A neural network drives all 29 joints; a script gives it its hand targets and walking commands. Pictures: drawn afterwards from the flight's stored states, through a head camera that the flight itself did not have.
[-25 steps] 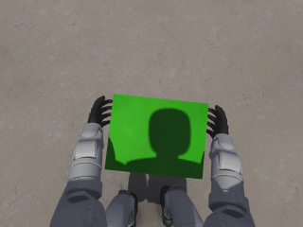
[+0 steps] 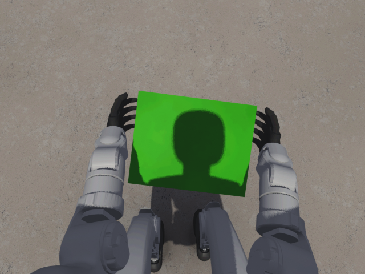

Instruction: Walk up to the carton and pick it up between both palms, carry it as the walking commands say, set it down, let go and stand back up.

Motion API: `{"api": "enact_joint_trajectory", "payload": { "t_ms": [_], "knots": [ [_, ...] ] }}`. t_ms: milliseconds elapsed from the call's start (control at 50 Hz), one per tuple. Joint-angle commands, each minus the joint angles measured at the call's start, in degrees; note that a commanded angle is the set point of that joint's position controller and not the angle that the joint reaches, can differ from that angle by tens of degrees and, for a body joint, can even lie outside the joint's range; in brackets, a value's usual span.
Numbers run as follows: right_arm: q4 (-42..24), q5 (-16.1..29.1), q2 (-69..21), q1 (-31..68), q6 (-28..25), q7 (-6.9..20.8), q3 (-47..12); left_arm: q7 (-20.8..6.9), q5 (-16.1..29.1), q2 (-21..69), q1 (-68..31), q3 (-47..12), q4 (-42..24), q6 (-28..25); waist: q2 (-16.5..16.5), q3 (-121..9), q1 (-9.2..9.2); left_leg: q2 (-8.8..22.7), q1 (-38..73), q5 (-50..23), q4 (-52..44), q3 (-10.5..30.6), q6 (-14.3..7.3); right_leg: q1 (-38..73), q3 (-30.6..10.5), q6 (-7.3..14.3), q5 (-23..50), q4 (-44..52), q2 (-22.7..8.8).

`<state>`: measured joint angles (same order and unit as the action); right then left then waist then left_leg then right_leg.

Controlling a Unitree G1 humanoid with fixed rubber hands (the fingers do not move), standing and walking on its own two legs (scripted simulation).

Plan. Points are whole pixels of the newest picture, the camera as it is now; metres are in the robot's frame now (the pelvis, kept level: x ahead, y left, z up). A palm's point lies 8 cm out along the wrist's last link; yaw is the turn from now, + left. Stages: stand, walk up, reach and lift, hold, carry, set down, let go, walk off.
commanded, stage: set down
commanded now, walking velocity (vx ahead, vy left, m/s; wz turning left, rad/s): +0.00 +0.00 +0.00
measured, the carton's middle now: (189, 141) +0.41 -0.04 -0.17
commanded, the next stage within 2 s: none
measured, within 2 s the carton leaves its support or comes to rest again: neither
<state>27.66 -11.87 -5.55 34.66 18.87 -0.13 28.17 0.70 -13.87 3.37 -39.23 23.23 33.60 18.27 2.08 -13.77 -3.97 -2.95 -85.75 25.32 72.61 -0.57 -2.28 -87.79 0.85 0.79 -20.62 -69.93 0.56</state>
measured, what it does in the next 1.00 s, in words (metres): lowers itself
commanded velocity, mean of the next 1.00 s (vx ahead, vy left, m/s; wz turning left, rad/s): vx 0.00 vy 0.00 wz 0.00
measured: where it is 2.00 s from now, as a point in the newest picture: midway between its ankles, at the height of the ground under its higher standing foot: (179, 248)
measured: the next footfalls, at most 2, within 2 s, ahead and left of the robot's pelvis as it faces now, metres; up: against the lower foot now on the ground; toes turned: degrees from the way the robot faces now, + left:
none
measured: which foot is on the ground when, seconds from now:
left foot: down 0.00-1.00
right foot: down 0.00-1.00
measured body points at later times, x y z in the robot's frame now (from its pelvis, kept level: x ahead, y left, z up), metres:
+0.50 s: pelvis -0.02 +0.00 -0.08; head +0.22 +0.00 +0.30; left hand +0.46 +0.12 -0.17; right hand +0.41 -0.22 -0.16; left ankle +0.05 +0.09 -0.60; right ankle +0.09 -0.11 -0.60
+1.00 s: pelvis -0.04 +0.00 -0.16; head +0.24 -0.01 +0.19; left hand +0.48 +0.12 -0.26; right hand +0.43 -0.22 -0.25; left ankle +0.05 +0.09 -0.60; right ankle +0.09 -0.11 -0.60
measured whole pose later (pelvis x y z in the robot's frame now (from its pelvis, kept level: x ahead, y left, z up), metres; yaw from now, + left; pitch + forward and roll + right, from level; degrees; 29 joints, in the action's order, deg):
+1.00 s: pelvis -0.04 +0.00 -0.16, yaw +1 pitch +46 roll +0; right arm 36.2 -7.5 1.8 54.9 19.4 -4.8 27.7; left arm 5.0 -9.4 -5.5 -61.3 20.3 44.5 18.4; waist 2.0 -8.5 -4.7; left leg -3.4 -120.0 30.5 104.1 -1.6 -2.0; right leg -122.2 1.5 1.2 -25.3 -101.2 -0.3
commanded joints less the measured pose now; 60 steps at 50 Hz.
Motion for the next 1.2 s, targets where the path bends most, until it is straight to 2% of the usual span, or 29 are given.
{"api": "enact_joint_trajectory", "payload": {
  "t_ms": [0, 220, 420, 820, 1180],
  "knots": [
    [2.9, 8.97, -48.13, 33.42, -0.52, 16.85, -34.58, -15.8, 9.02, 53.75, -30.57, -32.33, 2.46, -1.33, 1.67, -46.24, -1.74, -5.02, 18.51, -13.56, -6.26, 4.58, 1.3, 28.0, -1.78, -0.31, 15.7, 1.05, 6.51],
    [3.62, 10.76, -45.43, 39.1, -1.02, 16.33, -34.28, -13.25, 10.52, 53.28, -35.61, -33.01, 3.41, -1.67, 2.18, -50.33, -2.48, -5.42, 14.1, -13.04, 0.96, 4.69, 1.84, 18.38, -0.62, -0.73, 14.13, -6.21, 6.52],
    [4.98, 11.77, -43.84, 44.41, -1.13, 15.01, -33.32, -12.07, 11.52, 51.79, -41.14, -32.4, 4.92, -1.87, 2.3, -52.61, -2.9, -5.97, 8.03, -11.13, 7.19, 3.54, 1.97, 12.72, 0.09, -1.15, 12.56, -11.92, 6.32],
    [6.0, 13.0, -42.29, 56.94, -0.58, 12.48, -31.24, -12.31, 12.62, 47.75, -53.11, -29.08, 8.34, -1.54, 1.55, -54.8, -2.87, -6.68, -5.06, -5.28, 18.29, 0.56, 1.41, 6.92, 0.5, -1.62, 7.94, -21.52, 5.9],
    [5.19, 14.12, -39.38, 63.51, -1.69, 11.7, -31.15, -12.0, 14.85, 43.8, -59.7, -29.71, 8.58, -2.43, 2.25, -56.14, -3.17, -6.18, -10.38, -7.29, 26.71, 0.21, 1.42, 1.59, 1.27, -1.71, 10.82, -30.26, 5.44]
  ]
}}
